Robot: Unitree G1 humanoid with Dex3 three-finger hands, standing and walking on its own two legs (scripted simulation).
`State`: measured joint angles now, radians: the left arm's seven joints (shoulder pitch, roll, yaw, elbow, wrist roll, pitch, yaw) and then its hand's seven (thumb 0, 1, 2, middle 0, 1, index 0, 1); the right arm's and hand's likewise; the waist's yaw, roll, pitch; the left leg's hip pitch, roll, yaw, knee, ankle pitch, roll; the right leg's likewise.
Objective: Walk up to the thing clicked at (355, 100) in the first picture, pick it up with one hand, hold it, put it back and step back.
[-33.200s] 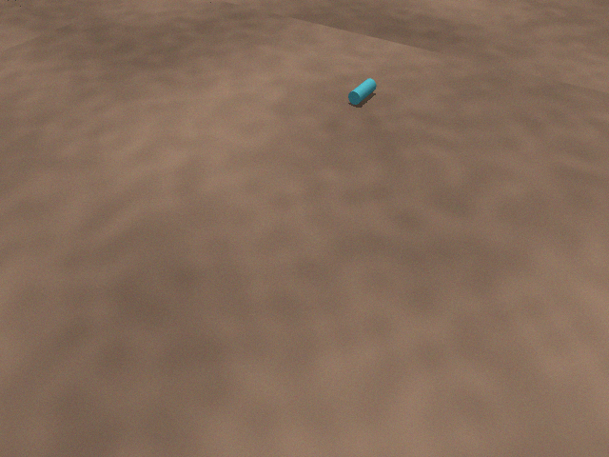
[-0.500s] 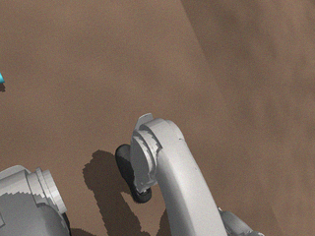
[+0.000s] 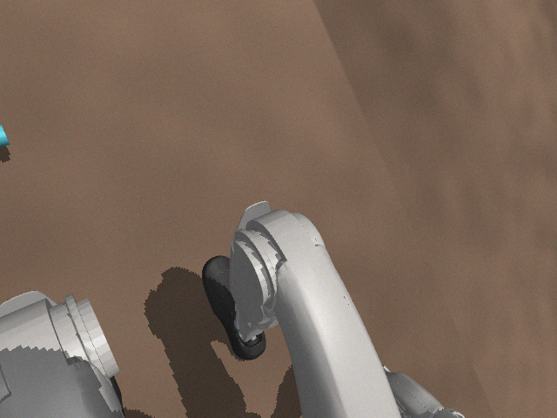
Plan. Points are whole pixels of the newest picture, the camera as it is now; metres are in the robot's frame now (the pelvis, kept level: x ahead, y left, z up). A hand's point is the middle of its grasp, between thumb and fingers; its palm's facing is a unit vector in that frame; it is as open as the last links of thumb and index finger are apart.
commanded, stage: withdraw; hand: left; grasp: from above
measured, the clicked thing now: out of the picture +0.50 +0.28 -0.28
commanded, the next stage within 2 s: home in 0.86 s
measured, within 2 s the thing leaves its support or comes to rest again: neither
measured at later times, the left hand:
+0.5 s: hand out of the picture +0.48 +0.31 -0.08, palm faces -0.39 -0.09 -0.92, open 14.0 cm
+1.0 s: hand out of the picture +0.46 +0.30 -0.15, palm faces -0.42 -0.09 -0.90, open 13.8 cm
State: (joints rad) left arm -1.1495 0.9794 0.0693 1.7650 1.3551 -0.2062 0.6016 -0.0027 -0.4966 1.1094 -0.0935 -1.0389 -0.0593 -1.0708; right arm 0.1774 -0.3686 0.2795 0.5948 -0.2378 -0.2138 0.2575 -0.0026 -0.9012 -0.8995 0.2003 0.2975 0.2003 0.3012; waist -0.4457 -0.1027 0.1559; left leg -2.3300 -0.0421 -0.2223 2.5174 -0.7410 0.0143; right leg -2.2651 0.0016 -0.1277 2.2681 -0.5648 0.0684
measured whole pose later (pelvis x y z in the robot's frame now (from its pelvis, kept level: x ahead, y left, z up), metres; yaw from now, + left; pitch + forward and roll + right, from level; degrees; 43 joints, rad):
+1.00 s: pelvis +0.00 -0.01 +0.02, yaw +7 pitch +36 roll -8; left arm -1.09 0.75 0.03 1.51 1.29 -0.20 0.40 0.00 -0.50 1.01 -0.14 -0.99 -0.13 -1.01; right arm 0.22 -0.31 0.11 0.68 -0.15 -0.05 0.10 0.00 -0.92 -0.90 0.20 0.30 0.20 0.30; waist -0.32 0.00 -0.03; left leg -2.31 -0.06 -0.12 2.37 -0.69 -0.01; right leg -2.30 -0.03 -0.04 2.23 -0.56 0.05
